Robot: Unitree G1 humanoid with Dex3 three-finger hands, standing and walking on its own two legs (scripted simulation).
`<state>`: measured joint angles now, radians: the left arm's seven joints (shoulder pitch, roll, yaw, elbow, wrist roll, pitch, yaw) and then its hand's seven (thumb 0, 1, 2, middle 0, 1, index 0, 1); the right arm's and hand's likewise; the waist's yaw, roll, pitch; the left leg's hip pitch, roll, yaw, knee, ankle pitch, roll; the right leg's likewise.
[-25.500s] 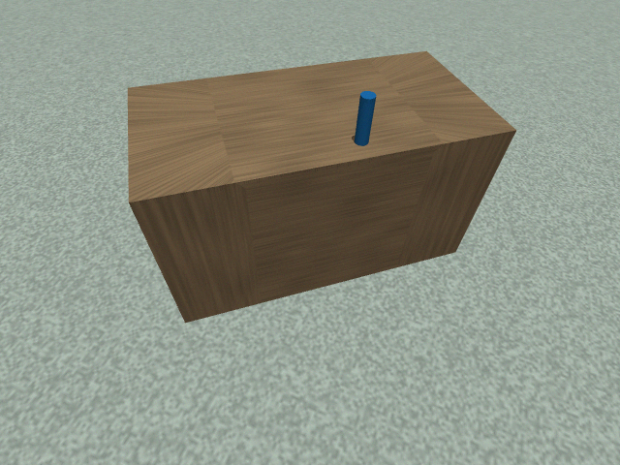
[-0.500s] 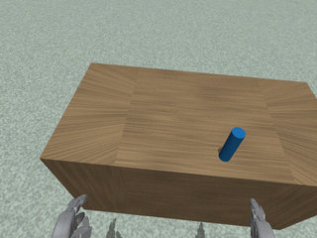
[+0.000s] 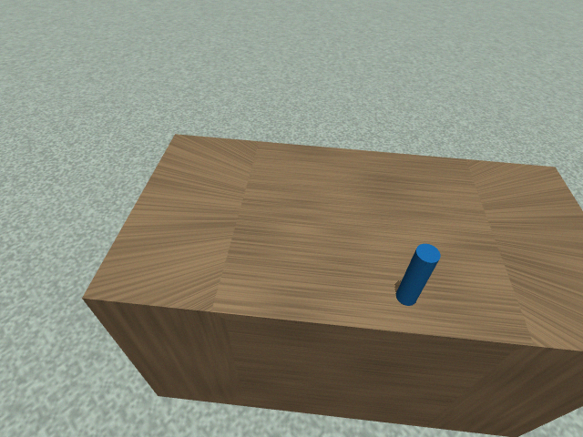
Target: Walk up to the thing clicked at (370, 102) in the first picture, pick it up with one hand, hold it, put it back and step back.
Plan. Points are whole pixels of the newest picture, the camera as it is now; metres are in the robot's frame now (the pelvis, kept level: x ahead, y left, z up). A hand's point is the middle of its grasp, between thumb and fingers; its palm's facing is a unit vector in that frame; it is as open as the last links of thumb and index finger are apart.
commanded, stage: home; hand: right
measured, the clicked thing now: (416, 276) +0.43 -0.21 -0.08
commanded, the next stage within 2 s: stand in 1.58 s
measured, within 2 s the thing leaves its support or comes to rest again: neither
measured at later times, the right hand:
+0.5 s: hand out of the picture +0.02 -0.26 -0.14, palm faces -0.06 +0.93 -0.36, open 17.5 cm
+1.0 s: hand out of the picture +0.07 -0.25 -0.14, palm faces -0.06 +0.93 -0.35, open 17.4 cm
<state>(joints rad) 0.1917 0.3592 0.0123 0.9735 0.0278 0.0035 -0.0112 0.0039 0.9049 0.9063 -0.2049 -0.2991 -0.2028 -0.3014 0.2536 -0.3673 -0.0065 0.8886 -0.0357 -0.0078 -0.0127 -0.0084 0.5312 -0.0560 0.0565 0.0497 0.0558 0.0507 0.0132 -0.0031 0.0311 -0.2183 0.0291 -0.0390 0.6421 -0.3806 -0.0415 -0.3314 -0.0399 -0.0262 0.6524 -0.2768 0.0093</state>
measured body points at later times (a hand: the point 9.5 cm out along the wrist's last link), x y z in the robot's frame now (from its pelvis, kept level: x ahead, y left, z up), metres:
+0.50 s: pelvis -0.02 +0.00 +0.02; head -0.02 +0.00 +0.47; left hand +0.05 +0.30 -0.12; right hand +0.03 -0.31 -0.11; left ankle -0.02 +0.15 -0.72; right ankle +0.05 -0.13 -0.72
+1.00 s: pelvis +0.00 +0.01 +0.02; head +0.01 +0.01 +0.47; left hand +0.07 +0.30 -0.11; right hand +0.07 -0.30 -0.11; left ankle -0.02 +0.15 -0.72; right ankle +0.05 -0.13 -0.72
